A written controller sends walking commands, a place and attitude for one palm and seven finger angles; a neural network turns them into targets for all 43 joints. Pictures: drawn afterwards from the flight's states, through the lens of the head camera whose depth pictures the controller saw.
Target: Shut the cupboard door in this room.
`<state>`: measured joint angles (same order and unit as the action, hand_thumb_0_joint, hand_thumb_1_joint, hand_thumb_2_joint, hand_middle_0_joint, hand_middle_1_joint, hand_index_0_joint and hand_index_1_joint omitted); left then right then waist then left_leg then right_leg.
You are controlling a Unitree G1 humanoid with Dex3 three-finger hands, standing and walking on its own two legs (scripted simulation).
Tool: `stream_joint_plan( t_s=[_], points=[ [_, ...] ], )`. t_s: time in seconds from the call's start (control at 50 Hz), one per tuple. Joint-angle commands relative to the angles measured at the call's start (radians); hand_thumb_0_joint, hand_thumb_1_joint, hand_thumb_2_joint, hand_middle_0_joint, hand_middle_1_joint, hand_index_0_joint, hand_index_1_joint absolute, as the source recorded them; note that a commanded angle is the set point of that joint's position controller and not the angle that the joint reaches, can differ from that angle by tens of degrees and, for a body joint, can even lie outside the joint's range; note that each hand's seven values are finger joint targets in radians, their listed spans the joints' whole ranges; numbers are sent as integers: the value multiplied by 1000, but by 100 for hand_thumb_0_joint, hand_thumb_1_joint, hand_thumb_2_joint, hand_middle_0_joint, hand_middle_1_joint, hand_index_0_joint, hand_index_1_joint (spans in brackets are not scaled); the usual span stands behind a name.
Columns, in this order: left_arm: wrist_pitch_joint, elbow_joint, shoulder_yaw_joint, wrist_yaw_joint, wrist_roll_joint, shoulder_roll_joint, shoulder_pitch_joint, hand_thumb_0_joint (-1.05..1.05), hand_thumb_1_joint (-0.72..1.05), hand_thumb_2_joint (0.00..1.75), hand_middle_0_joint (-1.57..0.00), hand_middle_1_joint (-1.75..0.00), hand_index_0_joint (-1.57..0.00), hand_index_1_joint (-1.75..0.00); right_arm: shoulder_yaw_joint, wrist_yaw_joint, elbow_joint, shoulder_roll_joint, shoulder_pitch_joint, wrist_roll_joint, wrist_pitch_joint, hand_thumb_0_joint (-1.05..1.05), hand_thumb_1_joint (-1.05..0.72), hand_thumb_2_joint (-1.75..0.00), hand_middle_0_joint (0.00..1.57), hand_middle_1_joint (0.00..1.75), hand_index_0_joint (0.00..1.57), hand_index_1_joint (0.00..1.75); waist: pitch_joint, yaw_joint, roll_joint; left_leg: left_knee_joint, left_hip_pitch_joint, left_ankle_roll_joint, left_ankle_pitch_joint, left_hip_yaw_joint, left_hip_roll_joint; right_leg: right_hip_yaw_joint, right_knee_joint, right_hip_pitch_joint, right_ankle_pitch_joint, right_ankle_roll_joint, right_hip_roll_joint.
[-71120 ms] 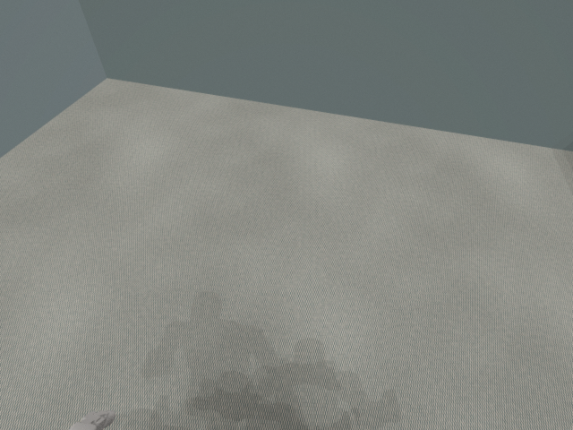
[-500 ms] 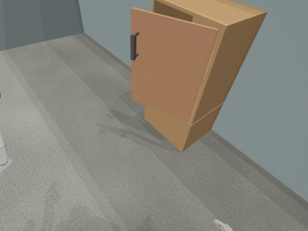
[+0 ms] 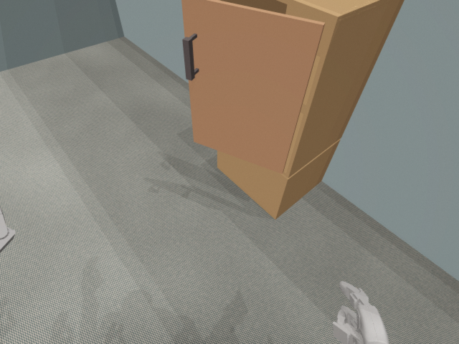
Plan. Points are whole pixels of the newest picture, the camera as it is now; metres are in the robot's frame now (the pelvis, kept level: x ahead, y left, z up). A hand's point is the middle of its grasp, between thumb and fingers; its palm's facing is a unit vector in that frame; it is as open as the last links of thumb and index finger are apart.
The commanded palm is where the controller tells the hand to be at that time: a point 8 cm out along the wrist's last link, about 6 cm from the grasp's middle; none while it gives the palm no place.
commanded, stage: stop stepping back and stand still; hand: left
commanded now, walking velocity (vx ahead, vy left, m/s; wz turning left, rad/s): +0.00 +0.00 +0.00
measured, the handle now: (192, 57) +0.95 +0.16 +0.02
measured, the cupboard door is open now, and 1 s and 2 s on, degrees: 23 23 23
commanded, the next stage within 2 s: let the arm hang, fingers relaxed in 0.06 s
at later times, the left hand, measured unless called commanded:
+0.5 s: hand out of the picture +0.01 +0.20 -0.17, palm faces +0.05 -0.98 -0.18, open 7.0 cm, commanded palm none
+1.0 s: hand out of the picture -0.09 +0.20 -0.17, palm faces +0.04 -0.98 -0.19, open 7.3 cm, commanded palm none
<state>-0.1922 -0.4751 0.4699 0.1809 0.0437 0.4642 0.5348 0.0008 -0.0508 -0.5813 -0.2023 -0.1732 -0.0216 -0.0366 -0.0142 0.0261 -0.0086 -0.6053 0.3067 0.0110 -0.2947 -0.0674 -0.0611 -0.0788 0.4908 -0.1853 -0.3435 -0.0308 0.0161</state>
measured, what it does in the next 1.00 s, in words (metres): shifts its weight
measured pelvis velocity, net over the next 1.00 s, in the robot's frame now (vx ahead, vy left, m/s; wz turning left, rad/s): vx -0.06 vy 0.03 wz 0.01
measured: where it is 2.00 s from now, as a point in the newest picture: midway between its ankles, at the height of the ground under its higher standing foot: outside the picture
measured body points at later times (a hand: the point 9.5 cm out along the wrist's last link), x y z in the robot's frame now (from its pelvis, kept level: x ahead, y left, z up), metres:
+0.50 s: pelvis -0.05 +0.02 +0.00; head -0.03 +0.04 +0.45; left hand +0.00 +0.25 -0.15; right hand +0.02 -0.23 -0.14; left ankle -0.02 +0.13 -0.73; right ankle -0.05 -0.10 -0.73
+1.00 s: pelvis -0.06 +0.03 +0.01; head -0.06 +0.02 +0.46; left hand -0.09 +0.25 -0.15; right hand -0.07 -0.19 -0.16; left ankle -0.02 +0.13 -0.73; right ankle -0.05 -0.10 -0.73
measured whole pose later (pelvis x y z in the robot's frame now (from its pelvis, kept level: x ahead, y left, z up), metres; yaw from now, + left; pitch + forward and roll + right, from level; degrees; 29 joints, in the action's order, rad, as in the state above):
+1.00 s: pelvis -0.06 +0.03 +0.01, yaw +1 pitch -2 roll +0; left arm 0.01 1.13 0.01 0.03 -0.01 0.15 0.34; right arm 0.00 -0.02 -1.10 -0.13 -0.31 0.02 0.02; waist 0.02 0.01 0.01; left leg -0.42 0.23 -0.03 -0.16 -0.07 0.00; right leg 0.00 0.44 -0.18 -0.23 0.01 -0.02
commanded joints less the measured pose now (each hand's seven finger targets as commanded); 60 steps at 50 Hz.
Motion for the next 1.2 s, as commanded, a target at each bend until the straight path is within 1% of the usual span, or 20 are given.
stream_joint_plan(
  t_s=[0.0,0.04,0.06,0.12,0.14,0.16,0.18,0.2,0.22,0.24,0.28,0.3,0.34,0.36,0.4,0.44,0.5,0.64,0.74,1.18],
  points=[
    [-24,-142,71,7,2,120,88,0,90,90,-20,-30,-20,-30,36,-13,136,-103,25,-10,-14,0,-90,-90,20,30,20,30,-178,-14,-81,38,88,-15,114,18,14,161,-2,250,866,-19,-210],
    [-25,-209,76,7,1,137,69,0,90,90,-20,-30,-20,-30,35,-23,143,-106,40,-4,-13,0,-90,-90,20,30,20,30,-168,-12,-66,95,11,-26,259,19,2,125,0,193,776,5,-172],
    [-24,-251,104,10,1,178,42,0,90,90,-20,-30,-20,-30,37,-29,143,-113,45,-2,-17,0,-90,-90,20,30,20,30,-180,-11,-35,104,-35,-27,384,24,-13,96,15,173,745,18,-154],
    [-31,-306,106,13,-4,186,17,0,90,90,-20,-30,-20,-30,35,-39,146,-112,37,5,-27,0,-90,-90,20,30,20,30,-185,-11,90,84,-148,-36,658,45,-48,64,43,100,684,36,-96],
    [117,469,-392,-129,-64,-57,-72,0,90,90,-20,-30,-20,-30,74,51,-2,-291,91,0,-92,0,-90,-90,20,30,20,30,-39,27,121,-6,-111,-42,787,66,-53,14,184,-66,755,10,-150],
    [185,526,-374,-152,-66,-93,-67,0,90,90,-20,-30,-20,-30,90,57,-55,-267,-7,21,-70,0,-90,-90,20,30,20,30,-88,11,129,32,-135,-53,784,91,-72,58,141,-94,420,11,-110],
    [208,531,-377,-157,-61,-105,-61,0,90,90,-20,-30,-20,-30,79,55,-56,-266,-17,21,-49,0,-90,-90,20,30,20,30,-58,0,171,63,-108,-69,710,116,-109,48,146,-127,167,19,-83],
    [209,587,-387,-160,-62,-118,-99,0,90,90,-20,-30,-20,-30,64,56,-69,-248,-5,27,-34,0,-90,-90,20,30,20,30,-50,-9,164,110,-21,-100,543,161,-148,51,178,-126,-25,25,-60],
    [206,650,-392,-164,-64,-113,-145,0,90,90,-20,-30,-20,-30,52,57,-74,-233,2,34,-21,0,-90,-90,20,30,20,30,-22,-13,102,156,48,-120,392,205,-156,70,192,-110,-88,27,-52],
    [202,708,-397,-170,-65,-109,-161,0,90,90,-20,-30,-20,-30,44,57,-78,-229,8,41,-14,0,-90,-90,20,30,20,30,-5,-23,30,178,77,-123,278,220,-148,80,162,-86,-84,25,-53],
    [188,825,-399,-172,-71,-75,-168,0,90,90,-20,-30,-20,-30,35,56,-90,-211,6,44,-6,0,-90,-90,20,30,20,30,-62,-39,-88,125,45,-82,261,181,-79,122,8,6,149,7,-93],
    [186,885,-399,-169,-72,-60,-182,0,90,90,-20,-30,-20,-30,33,57,-102,-187,-13,43,3,0,-90,-90,20,30,20,30,-82,-25,-136,89,24,-56,214,139,-28,175,-10,8,236,-13,-142],
    [189,1013,-412,-165,-68,-64,-239,0,90,90,-20,-30,-20,-30,28,56,-151,-159,-31,49,32,0,-90,-90,20,30,20,30,-67,-3,-242,38,-57,-26,131,84,32,223,-64,-82,246,-53,-197],
    [194,1056,-419,-162,-63,-64,-263,0,90,90,-20,-30,-20,-30,26,55,-170,-157,-46,50,41,0,-90,-90,20,30,20,30,-44,7,-199,44,-91,-21,119,80,32,212,-79,-122,191,-62,-195],
    [200,1139,-431,-161,-59,-98,-284,0,90,90,-20,-30,-20,-30,17,53,-220,-136,-56,50,46,0,-90,-90,20,30,20,30,-12,12,-17,125,-117,-32,170,109,3,183,-69,-139,93,-32,-144],
    [203,1226,-435,-158,-56,-120,-243,0,90,90,-20,-30,-20,-30,13,47,-260,-136,-46,49,43,0,-90,-90,20,30,20,30,12,-15,128,209,-46,-46,119,151,-25,152,-64,-55,73,-2,-97],
    [199,1329,-425,-155,-58,-151,-197,0,90,90,-20,-30,-20,-30,18,38,-306,-108,-67,48,45,0,-90,-90,20,30,20,30,11,-25,177,240,-28,-44,48,143,-21,144,-100,4,98,-10,-93],
    [196,1478,-441,-157,-56,-175,-183,0,90,90,-20,-30,-20,-30,24,28,-404,-94,-151,40,48,0,-90,-90,20,30,20,30,77,-14,66,313,-34,-42,-76,157,-36,138,-155,-27,41,-7,-85],
    [194,1539,-445,-153,-59,-197,-154,0,90,90,-20,-30,-20,-30,26,24,-450,-79,-183,39,47,0,-90,-90,20,30,20,30,104,-15,-18,319,-58,-47,-65,146,-37,141,-172,-65,18,-1,-89],
    [183,1585,-441,-143,-60,-239,-142,0,90,90,-20,-30,-20,-30,23,19,-507,-14,-211,37,35,0,-90,-90,20,30,20,30,109,-14,30,305,-84,-41,32,113,-28,147,-161,-77,91,-2,-95]
  ],
)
